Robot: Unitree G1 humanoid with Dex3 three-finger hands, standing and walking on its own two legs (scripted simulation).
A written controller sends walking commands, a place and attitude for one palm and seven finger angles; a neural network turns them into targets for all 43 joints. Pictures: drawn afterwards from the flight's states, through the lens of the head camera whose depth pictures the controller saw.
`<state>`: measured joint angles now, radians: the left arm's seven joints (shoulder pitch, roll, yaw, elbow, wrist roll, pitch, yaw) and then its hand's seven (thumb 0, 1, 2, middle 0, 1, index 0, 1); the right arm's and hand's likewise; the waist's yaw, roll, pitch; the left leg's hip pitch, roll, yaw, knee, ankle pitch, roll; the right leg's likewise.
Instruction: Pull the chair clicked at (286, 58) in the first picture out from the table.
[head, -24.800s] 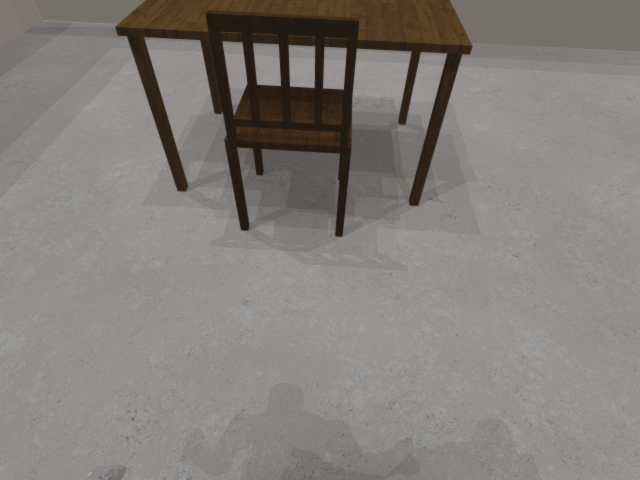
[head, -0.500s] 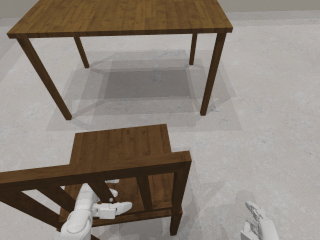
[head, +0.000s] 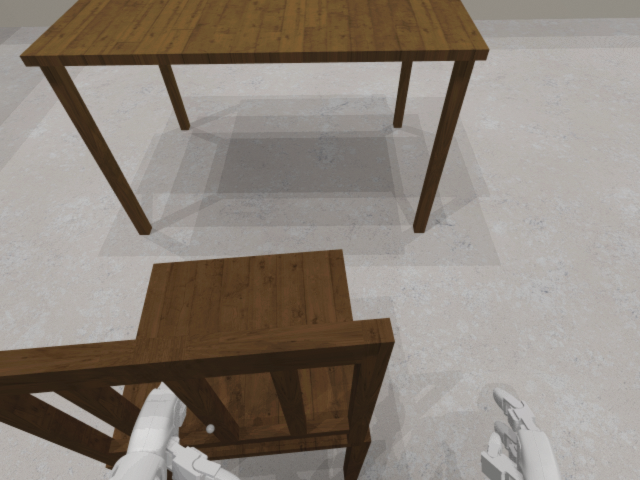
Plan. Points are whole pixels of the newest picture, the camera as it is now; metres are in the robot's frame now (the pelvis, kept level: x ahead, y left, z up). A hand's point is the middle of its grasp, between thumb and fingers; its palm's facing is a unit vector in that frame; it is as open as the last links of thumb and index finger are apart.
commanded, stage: draw the fingers out of the gap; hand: left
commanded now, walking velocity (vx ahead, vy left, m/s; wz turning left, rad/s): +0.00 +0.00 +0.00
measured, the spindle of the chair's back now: (209, 408) +0.22 +0.15 -0.04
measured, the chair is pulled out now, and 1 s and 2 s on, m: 0.65 0.65 0.63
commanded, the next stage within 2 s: draw the hand back to the body in 0.80 s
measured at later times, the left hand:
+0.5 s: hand out of the picture +0.13 +0.14 -0.03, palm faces -0.01 -0.99 -0.15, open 17.5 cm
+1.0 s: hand out of the picture +0.07 +0.14 -0.01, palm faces +0.08 -0.99 -0.06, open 17.5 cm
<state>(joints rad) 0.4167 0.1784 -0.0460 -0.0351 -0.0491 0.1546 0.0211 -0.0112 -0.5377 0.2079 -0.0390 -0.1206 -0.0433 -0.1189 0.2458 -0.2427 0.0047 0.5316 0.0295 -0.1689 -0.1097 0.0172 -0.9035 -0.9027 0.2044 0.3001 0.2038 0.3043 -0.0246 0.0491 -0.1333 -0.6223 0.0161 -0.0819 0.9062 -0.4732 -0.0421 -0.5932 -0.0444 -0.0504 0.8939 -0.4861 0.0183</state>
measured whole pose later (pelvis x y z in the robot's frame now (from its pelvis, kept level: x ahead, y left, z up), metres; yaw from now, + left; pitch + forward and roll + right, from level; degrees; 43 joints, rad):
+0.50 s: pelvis -0.01 +0.01 -0.01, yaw +0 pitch +11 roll -2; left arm 0.69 0.17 -0.12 -0.25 -0.01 0.16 0.05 -0.01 -0.54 0.21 0.00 -0.01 -0.01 0.00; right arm 0.25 -0.20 0.01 0.47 0.03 -0.16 -0.12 0.02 -0.90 -0.90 0.20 0.30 0.20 0.30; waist -0.01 0.05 -0.17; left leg -0.70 0.01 -0.09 1.00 -0.50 -0.03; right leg -0.65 -0.05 -0.05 0.96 -0.50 0.03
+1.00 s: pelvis -0.02 +0.01 -0.03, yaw +0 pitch +13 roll -2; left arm 0.98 0.15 -0.12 -0.41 -0.06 0.04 0.00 -0.01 -0.54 0.21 0.00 -0.01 -0.01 0.00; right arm 0.25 -0.18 -0.03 0.43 0.05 -0.15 -0.14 0.02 -0.90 -0.90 0.20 0.30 0.20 0.30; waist 0.01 0.04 -0.21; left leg -0.78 0.01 -0.10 1.09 -0.54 -0.03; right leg -0.72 -0.04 -0.06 1.04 -0.53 0.03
